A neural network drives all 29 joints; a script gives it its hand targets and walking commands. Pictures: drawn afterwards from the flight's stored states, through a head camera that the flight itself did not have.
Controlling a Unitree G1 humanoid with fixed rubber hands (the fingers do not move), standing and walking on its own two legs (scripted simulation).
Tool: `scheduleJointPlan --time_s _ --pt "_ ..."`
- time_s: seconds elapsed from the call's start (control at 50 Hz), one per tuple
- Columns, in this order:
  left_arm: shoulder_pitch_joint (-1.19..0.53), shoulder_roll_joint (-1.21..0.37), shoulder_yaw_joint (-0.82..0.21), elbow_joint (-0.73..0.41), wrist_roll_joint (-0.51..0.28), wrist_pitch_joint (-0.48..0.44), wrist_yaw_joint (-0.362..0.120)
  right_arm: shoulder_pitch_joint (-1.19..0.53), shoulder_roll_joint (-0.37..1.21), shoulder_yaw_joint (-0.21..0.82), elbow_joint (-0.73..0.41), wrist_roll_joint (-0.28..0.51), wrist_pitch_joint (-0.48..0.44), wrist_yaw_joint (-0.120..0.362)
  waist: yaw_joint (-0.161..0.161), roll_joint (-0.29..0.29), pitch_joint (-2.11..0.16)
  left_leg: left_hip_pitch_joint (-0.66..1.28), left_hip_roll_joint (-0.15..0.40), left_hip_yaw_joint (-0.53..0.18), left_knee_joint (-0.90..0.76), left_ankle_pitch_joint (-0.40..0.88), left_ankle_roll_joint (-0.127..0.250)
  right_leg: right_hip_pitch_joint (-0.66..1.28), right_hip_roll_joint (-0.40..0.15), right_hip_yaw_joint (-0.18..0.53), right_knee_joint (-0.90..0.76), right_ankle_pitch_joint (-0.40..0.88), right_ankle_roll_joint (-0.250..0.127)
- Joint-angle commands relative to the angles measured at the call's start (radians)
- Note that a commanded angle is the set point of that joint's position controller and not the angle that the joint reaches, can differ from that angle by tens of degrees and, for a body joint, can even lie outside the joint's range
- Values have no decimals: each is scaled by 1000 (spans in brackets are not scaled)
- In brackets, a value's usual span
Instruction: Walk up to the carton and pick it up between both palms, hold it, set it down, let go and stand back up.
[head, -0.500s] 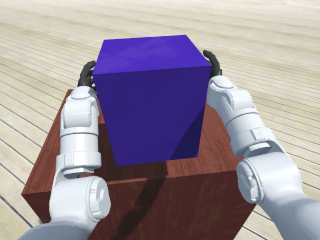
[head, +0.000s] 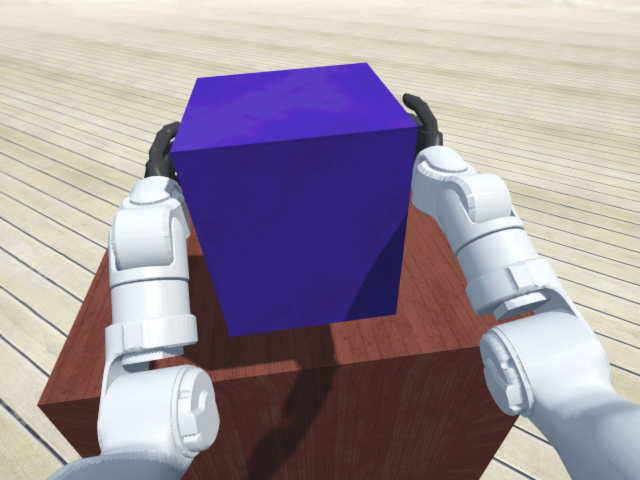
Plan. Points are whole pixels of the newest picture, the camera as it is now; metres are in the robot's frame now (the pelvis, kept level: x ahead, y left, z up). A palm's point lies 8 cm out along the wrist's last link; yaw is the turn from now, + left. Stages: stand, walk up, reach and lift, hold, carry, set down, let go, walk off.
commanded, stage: reach and lift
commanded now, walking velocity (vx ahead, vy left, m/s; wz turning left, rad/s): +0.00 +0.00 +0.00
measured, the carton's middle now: (298, 199) +0.38 +0.01 +0.22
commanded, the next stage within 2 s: hold in 0.16 s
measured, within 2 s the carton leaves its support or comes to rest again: neither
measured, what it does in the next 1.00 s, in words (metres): stands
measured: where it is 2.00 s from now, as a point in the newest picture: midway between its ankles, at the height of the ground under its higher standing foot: outside the picture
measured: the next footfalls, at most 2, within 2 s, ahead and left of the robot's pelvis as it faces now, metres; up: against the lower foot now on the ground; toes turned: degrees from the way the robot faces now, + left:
none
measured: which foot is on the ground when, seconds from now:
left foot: down 0.00-1.00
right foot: down 0.00-1.00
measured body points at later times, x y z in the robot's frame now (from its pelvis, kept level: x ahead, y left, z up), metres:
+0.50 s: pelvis +0.00 -0.01 +0.00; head -0.09 +0.01 +0.44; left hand +0.38 +0.16 +0.29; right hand +0.38 -0.14 +0.32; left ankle +0.03 +0.13 -0.75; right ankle -0.03 -0.12 -0.75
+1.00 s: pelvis -0.01 +0.00 +0.00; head -0.09 +0.01 +0.44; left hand +0.38 +0.16 +0.29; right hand +0.38 -0.14 +0.31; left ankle +0.03 +0.13 -0.75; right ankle -0.03 -0.12 -0.75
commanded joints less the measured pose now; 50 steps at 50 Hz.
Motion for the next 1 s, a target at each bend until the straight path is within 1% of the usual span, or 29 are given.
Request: scheduleJointPlan --time_s 0.0,0.14,0.22,0.28,0.34,0.5,0.62,0.82,0.98 --pt "-859 -543 -432 -163 -158 -70 -157 -751 637 264 -284 144 12 114 -3 66 -380 268 -85 8 1 322 -41 -60 68 13 -31 371 89" --pt "-893 -537 -415 -139 -153 -59 -169 -784 637 252 -260 148 28 113 3 65 -369 254 -83 9 -6 300 -39 -67 69 15 -33 352 86" --pt "-968 -553 -442 -158 -194 -46 -146 -855 632 250 -249 178 37 125 10 88 -410 254 -71 7 5 311 -48 -98 81 15 -30 306 75" --pt "-979 -545 -420 -107 -200 -31 -131 -868 619 226 -189 176 55 132 15 74 -379 223 -65 11 -9 252 -40 -123 79 21 -41 250 72" --pt "-975 -528 -374 -37 -182 -28 -139 -866 610 191 -118 159 67 134 21 58 -342 181 -67 12 -33 183 -27 -124 69 30 -51 211 72" --pt "-1025 -500 -326 17 -174 -49 -156 -890 604 163 -61 182 73 128 18 60 -377 175 -80 3 -20 219 -30 -112 59 35 -50 270 83" --pt "-1051 -504 -324 22 -184 -62 -156 -908 608 152 -59 189 67 128 17 68 -386 173 -81 -1 -17 227 -31 -122 60 33 -52 257 82" --pt "-1065 -528 -347 7 -213 -70 -136 -919 609 151 -74 191 62 132 10 82 -411 177 -75 -4 -12 223 -37 -139 66 29 -52 230 77" --pt "-1056 -534 -358 -12 -220 -65 -124 -912 600 158 -82 198 66 135 11 92 -429 184 -71 -8 -7 237 -44 -135 71 28 -46 235 74"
